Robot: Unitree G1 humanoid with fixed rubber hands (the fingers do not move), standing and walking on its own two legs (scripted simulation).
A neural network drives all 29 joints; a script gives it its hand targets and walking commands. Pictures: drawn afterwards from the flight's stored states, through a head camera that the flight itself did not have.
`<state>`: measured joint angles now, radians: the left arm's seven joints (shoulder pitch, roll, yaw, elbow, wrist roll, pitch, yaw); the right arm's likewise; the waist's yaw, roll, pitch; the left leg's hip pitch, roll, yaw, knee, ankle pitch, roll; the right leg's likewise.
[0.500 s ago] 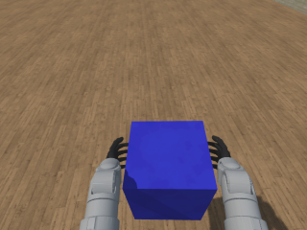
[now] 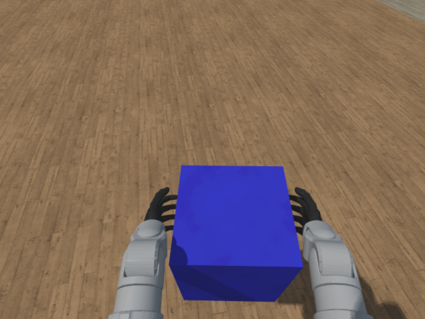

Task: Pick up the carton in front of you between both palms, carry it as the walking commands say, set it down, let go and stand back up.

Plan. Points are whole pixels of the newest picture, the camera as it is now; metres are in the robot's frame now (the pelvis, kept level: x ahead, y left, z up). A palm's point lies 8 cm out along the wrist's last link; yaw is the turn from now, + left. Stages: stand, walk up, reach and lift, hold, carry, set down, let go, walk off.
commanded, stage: hold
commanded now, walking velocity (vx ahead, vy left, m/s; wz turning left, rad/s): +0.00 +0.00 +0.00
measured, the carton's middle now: (230, 237) +0.30 -0.01 -0.05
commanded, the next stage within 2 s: set down in 0.48 s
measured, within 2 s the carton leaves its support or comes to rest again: neither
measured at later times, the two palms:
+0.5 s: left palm (141, 219) +0.29 +0.17 +0.03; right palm (298, 225) +0.28 -0.13 +0.04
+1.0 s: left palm (145, 232) +0.33 +0.19 -0.10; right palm (270, 227) +0.34 -0.10 -0.08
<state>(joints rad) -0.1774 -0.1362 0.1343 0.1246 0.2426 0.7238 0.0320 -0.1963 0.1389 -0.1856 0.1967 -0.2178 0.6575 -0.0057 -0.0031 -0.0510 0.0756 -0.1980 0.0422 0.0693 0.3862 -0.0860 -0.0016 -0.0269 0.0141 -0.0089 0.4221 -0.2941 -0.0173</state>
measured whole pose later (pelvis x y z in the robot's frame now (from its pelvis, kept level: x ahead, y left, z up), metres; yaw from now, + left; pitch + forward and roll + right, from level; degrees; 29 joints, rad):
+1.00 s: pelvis -0.03 +0.02 -0.04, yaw -1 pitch +12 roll -1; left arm -0.57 -0.12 0.44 0.53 0.38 0.30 -0.05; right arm -0.59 0.21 -0.51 0.59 -0.39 0.23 -0.01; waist 0.05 -0.08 0.13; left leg -0.78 0.02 0.04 0.74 -0.16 0.03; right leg -0.63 0.02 0.03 0.83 -0.40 0.02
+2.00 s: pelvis -0.08 +0.02 -0.29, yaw -8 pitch +46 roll -5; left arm -1.04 0.09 0.45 0.65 0.18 0.30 0.01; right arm -1.13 0.01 -0.38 0.77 -0.13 0.24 -0.15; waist 0.12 -0.11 -0.06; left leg -2.17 0.04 -0.05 1.72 -0.35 0.00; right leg -1.99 0.12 0.00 1.85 -0.66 0.03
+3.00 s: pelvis -0.10 +0.01 -0.39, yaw -9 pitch +41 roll +0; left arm -1.38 0.34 0.41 1.01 0.01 0.20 -0.03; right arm -1.50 -0.16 -0.13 1.03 -0.02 0.21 -0.15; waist 0.20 -0.07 0.32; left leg -2.36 0.09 -0.04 2.01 -0.35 -0.01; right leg -2.22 0.19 0.02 2.19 -0.67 0.04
